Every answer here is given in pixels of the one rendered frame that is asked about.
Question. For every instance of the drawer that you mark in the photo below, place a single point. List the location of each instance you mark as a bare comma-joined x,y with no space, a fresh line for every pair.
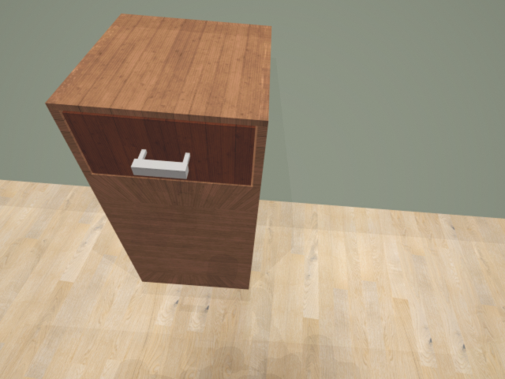
219,152

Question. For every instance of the handle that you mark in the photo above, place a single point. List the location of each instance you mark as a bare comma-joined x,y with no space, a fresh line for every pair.
159,168

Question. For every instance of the cabinet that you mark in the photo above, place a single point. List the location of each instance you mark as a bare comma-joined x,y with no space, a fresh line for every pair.
177,231

